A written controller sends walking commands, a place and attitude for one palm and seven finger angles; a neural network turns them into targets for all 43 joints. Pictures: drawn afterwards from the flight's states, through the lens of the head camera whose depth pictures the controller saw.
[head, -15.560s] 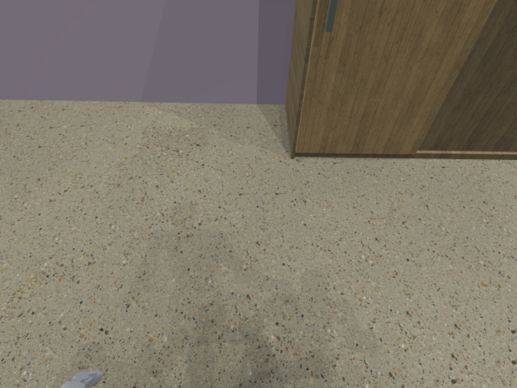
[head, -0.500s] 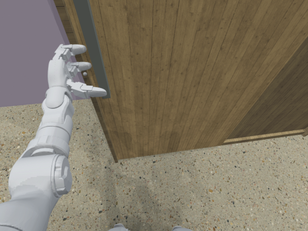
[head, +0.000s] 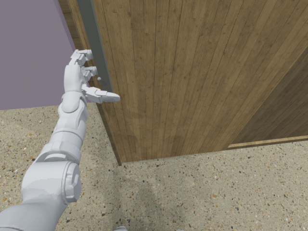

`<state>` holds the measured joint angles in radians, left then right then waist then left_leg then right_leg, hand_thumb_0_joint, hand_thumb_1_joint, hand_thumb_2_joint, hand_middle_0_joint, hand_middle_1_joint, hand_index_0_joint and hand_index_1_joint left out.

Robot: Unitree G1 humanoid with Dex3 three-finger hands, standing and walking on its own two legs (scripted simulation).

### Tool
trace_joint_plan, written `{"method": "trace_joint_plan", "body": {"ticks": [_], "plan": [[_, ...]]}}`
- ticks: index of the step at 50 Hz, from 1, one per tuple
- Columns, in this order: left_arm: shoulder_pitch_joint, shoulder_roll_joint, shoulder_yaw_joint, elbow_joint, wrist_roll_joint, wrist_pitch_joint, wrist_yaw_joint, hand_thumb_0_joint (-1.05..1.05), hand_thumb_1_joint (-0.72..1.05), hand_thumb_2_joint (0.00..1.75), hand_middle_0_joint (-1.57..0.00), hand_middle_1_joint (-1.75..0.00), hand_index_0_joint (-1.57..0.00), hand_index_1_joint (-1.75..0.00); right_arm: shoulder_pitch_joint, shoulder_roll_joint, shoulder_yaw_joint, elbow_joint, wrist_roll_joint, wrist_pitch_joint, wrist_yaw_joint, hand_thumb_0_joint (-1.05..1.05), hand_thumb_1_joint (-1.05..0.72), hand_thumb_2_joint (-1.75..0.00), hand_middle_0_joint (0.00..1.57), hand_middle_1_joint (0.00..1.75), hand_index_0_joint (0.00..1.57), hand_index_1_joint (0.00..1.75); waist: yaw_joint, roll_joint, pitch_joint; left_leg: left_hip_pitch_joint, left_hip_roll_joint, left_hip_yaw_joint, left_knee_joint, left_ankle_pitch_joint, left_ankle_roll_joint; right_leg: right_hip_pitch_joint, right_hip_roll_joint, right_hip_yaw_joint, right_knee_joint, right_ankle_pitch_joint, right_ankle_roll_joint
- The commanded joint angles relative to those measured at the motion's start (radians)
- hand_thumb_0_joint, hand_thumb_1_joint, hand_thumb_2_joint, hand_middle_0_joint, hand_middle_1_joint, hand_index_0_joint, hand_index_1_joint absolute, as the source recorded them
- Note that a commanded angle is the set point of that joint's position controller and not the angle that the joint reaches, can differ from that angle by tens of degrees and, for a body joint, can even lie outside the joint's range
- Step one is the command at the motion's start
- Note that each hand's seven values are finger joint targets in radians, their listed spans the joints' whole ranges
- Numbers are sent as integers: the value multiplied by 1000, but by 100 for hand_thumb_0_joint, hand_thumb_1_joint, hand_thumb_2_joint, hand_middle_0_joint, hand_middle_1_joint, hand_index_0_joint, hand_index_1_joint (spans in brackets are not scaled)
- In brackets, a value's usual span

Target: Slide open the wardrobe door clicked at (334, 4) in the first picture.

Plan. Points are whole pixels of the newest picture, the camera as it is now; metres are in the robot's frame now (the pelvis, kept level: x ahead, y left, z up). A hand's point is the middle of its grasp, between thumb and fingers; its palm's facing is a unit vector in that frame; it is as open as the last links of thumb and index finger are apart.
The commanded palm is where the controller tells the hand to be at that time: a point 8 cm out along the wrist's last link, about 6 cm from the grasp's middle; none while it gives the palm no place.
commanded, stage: slide the fingers in behind the handle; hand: left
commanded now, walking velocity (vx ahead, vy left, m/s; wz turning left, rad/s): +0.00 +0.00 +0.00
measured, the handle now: (99, 48) +0.53 +0.12 +0.17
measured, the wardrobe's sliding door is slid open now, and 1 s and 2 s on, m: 0.00 0.00 0.00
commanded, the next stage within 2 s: grip the handle and tug to test in 1.00 s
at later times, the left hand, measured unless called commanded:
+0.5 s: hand (108, 77) +0.49 +0.11 +0.12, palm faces +0.08 -1.00 +0.01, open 14.0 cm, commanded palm +0.46 +0.16 +0.12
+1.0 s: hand (106, 78) +0.48 +0.11 +0.12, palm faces +0.08 -1.00 +0.00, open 14.0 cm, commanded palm +0.45 +0.16 +0.12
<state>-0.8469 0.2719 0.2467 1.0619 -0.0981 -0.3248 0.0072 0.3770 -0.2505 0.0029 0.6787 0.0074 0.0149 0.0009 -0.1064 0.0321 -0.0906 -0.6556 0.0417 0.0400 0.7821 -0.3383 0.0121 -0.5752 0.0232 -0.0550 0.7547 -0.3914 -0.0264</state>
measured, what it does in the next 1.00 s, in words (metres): stands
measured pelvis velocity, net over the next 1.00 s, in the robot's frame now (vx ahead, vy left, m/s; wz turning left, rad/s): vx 0.00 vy -0.01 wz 0.00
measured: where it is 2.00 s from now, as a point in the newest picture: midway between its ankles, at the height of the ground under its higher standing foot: outside the picture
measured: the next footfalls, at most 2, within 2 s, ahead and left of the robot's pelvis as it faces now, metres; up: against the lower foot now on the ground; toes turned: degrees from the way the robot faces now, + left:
none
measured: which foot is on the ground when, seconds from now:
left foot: down 0.00-1.00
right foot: down 0.00-1.00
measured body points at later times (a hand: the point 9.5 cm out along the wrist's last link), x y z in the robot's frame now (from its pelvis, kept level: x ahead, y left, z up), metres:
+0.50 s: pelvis +0.00 -0.01 +0.00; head +0.07 -0.01 +0.45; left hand +0.48 +0.16 +0.12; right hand +0.01 -0.27 -0.12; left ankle +0.02 +0.11 -0.71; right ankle -0.02 -0.10 -0.71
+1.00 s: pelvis +0.00 -0.01 +0.00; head +0.06 -0.01 +0.45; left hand +0.47 +0.16 +0.12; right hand +0.03 -0.27 -0.12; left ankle +0.02 +0.11 -0.71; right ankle -0.02 -0.10 -0.71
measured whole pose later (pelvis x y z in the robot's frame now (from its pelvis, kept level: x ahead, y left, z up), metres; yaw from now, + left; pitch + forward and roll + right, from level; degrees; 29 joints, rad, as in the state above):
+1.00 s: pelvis +0.00 -0.01 +0.00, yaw +0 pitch +12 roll -1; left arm -0.85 0.24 0.23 1.06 -0.09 -0.33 0.05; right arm 0.38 -0.25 0.00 0.68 0.00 0.02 0.01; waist -0.11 0.03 -0.09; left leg -0.64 0.04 0.04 0.76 -0.33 0.00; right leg -0.56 0.03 -0.05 0.74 -0.39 -0.03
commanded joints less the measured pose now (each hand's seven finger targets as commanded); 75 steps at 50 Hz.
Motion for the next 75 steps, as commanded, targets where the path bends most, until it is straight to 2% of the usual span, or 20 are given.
{"method": "trace_joint_plan", "body": {"ticks": [1,3,7,8,14,17,24,26,31,37,40,43,49,53,55,62,65,71,72,75], "plan": [[-504,158,4,-201,1,-57,15,0,-50,30,-30,-120,-30,-120,89,-147,-54,-72,-1,-24,-14,0,-90,-90,20,30,20,30,-27,-29,-345,300,-32,-48,-63,250,21,55,27,28,-109,355,19],[-516,211,46,-214,6,-66,25,0,-50,30,-30,-120,-30,-120,89,-150,-55,-71,-1,-26,-17,0,-90,-90,20,30,20,30,-17,-10,-370,298,-36,-44,-60,242,23,69,24,37,-109,355,19],[-521,222,49,-188,15,-77,30,0,-50,30,-30,-120,-30,-120,96,-147,-53,-66,-4,-27,-20,0,-90,-90,20,30,20,30,-23,-32,-357,273,-37,-41,-60,229,26,85,22,42,-113,356,21],[-523,191,20,-198,17,-79,26,0,-50,30,-30,-120,-30,-120,90,-144,-50,-71,-2,-29,-17,0,-90,-90,20,30,20,30,-25,-1,-369,286,-37,-41,-63,230,23,74,22,42,-111,356,21],[-533,191,24,-177,5,-69,21,0,-50,30,-30,-120,-30,-120,100,-148,-54,-66,-3,-30,-16,0,-90,-90,20,30,20,30,-32,-6,-380,286,-37,-39,-58,233,24,73,22,43,-113,363,23],[-517,146,6,-197,3,-78,26,0,-50,30,-30,-120,-30,-120,110,-143,-60,-68,-6,-32,-10,0,-90,-90,20,30,20,30,-28,-5,-407,320,-37,-42,-50,286,23,72,27,32,-103,397,19],[-509,207,55,-207,17,-73,54,0,-50,30,-30,-120,-30,-120,113,-147,-59,-69,-10,-23,-9,0,-90,-90,20,30,20,30,-13,-29,-408,282,-40,-34,-59,282,26,120,24,42,-103,426,23],[-508,147,6,-222,21,-78,51,0,-50,30,-30,-120,-30,-120,103,-139,-58,-73,-10,-25,-4,0,-90,-90,20,30,20,30,-24,-11,-393,298,-39,-31,-56,291,24,98,25,38,-103,431,22],[-514,142,4,-201,19,-73,54,0,-50,30,-30,-120,-30,-120,105,-142,-61,-66,-10,-24,-4,0,-90,-90,20,30,20,30,-31,-23,-376,303,-37,-32,-58,271,23,81,26,37,-111,408,23],[-504,193,47,-217,19,-78,55,0,-50,30,-30,-120,-30,-120,105,-142,-59,-71,-10,-24,-9,0,-90,-90,20,30,20,30,-10,-9,-401,293,-41,-28,-60,287,24,125,22,44,-106,436,21],[-478,146,5,-193,18,-75,42,0,-50,30,-30,-120,-30,-120,94,-140,-56,-74,-6,-24,-5,0,-90,-90,20,30,20,30,-25,-37,-357,284,-39,-29,-61,273,25,100,25,40,-112,425,23],[-484,145,10,-216,10,-76,38,0,-50,30,-30,-120,-30,-120,95,-142,-61,-74,-5,-24,-6,0,-90,-90,20,30,20,30,-16,-6,-397,316,-39,-30,-61,289,22,103,24,39,-109,428,20],[-514,104,-32,-223,11,-72,42,0,-50,30,-30,-120,-30,-120,92,-139,-60,-65,-5,-24,-5,0,-90,-90,20,30,20,30,-32,-3,-365,327,-35,-42,-63,279,20,62,25,31,-111,395,19],[-530,160,19,-231,10,-80,57,0,-50,30,-30,-120,-30,-120,90,-143,-59,-63,-6,-25,-7,0,-90,-90,20,30,20,30,-22,-7,-385,322,-38,-42,-64,274,22,82,24,37,-110,393,20],[-518,145,9,-214,14,-82,57,0,-50,30,-30,-120,-30,-120,86,-139,-58,-63,-8,-27,-7,0,-90,-90,20,30,20,30,-24,-22,-370,311,-37,-38,-61,268,22,78,24,36,-112,392,21],[-494,151,12,-186,12,-78,47,0,-17,44,-33,-125,-33,-125,91,-144,-57,-71,-6,-24,-9,0,-90,-90,20,30,20,30,-20,-40,-358,289,-38,-40,-70,246,22,90,25,35,-115,371,18],[-537,123,-19,-189,11,-72,43,0,-3,50,-35,-127,-35,-127,87,-142,-55,-69,-6,-25,-9,0,-90,-90,20,30,20,30,-37,-5,-345,297,-36,-41,-69,223,20,55,25,35,-120,342,20],[-541,109,-24,-200,15,-90,53,0,25,62,-38,-131,-38,-131,94,-142,-61,-59,-9,-34,-4,0,-90,-90,20,30,20,30,-35,13,-377,334,-31,-51,-60,245,16,27,28,28,-109,328,16],[-531,116,-14,-181,13,-87,56,0,29,64,-38,-131,-38,-131,105,-145,-60,-56,-10,-33,-5,0,-90,-90,20,30,20,30,-34,-21,-371,324,-31,-54,-61,247,18,35,29,24,-110,327,16],[-520,152,17,-207,17,-88,64,0,43,70,-40,-133,-40,-133,98,-146,-62,-60,-11,-31,-3,0,-90,-90,20,30,20,30,-17,11,-403,329,-33,-48,-61,267,17,57,28,30,-104,354,14]]}}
